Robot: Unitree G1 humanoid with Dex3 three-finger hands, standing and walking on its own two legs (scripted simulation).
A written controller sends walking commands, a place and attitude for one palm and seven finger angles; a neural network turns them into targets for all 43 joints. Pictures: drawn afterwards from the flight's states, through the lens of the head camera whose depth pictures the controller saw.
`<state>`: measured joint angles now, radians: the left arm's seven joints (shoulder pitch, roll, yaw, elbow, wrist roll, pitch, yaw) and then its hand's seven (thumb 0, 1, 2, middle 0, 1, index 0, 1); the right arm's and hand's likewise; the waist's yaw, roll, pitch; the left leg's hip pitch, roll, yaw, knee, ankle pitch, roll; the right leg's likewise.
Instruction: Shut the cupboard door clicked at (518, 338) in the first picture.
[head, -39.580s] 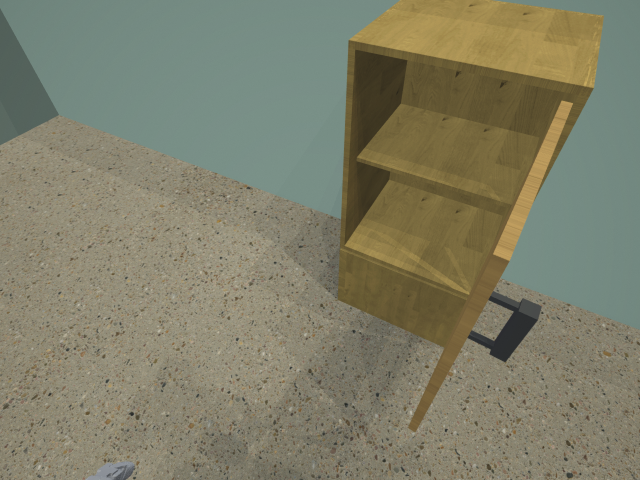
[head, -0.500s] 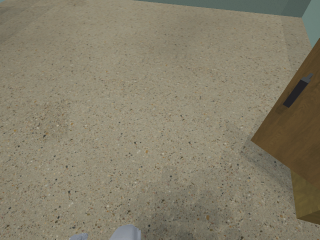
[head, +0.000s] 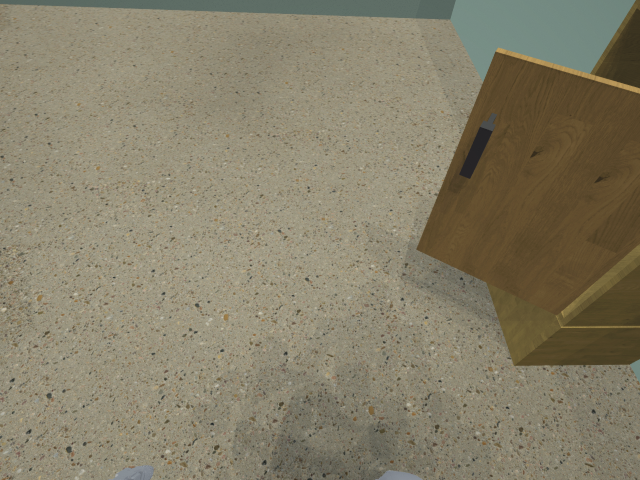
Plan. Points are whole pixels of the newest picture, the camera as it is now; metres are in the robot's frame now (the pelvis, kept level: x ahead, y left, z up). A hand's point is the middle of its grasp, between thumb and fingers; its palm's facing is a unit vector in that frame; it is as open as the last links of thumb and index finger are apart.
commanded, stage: turn to face it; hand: left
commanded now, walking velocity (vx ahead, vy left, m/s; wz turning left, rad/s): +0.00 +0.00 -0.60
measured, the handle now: (479, 145) +0.73 -0.28 -0.02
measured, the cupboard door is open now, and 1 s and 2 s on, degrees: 58 58 58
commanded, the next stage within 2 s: take the last steps up to it in 0.74 s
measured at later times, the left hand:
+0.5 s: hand out of the picture +0.13 +0.16 -0.18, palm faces -0.23 -0.95 -0.20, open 7.4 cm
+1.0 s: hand (251, 458) +0.17 +0.11 -0.15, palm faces -0.42 -0.87 -0.25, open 7.4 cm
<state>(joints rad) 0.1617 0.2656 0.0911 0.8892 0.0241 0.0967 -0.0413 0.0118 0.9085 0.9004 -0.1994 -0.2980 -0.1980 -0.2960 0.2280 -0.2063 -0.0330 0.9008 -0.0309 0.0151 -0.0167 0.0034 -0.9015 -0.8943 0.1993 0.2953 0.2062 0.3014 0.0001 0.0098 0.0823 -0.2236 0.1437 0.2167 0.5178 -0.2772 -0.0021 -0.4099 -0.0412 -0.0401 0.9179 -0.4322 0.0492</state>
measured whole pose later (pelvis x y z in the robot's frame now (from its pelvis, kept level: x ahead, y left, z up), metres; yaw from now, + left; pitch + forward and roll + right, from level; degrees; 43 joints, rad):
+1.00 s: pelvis +0.01 -0.03 -0.01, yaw -26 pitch +0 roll +0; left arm 0.19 0.18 0.04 0.94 0.03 0.03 -0.01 0.01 0.91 0.90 -0.20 -0.30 -0.20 -0.30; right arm 0.29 -0.25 -0.06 1.01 -0.03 0.06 -0.01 0.01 -0.91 -0.89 0.20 0.29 0.20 0.30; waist -0.02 0.07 0.04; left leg -0.42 0.08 0.07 0.99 -0.48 -0.04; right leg -0.20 0.01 -0.04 0.51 -0.32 -0.03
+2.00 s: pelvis +0.23 -0.23 -0.01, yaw -31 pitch -1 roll -2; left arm 0.30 0.14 0.02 1.12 0.01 -0.02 0.03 0.01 0.92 0.90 -0.20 -0.30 -0.20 -0.30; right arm 0.19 -0.15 -0.02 1.03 -0.02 -0.04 -0.01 0.00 -0.91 -0.90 0.19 0.29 0.20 0.30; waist 0.02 -0.02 0.03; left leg -0.31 0.05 0.09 0.56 -0.20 0.03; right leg -0.13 0.02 -0.14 0.48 -0.32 -0.03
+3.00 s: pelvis +0.16 -0.23 +0.00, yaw -32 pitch -2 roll +0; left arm 0.26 0.16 0.02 1.12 0.01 0.02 0.02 0.01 0.92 0.90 -0.20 -0.30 -0.20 -0.30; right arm 0.30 -0.14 -0.01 1.13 -0.02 0.02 -0.02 0.00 -0.91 -0.89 0.20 0.29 0.20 0.30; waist 0.00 -0.01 0.04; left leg -0.15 0.03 0.03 0.39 -0.21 -0.02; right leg -0.17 0.03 -0.04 0.38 -0.17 -0.04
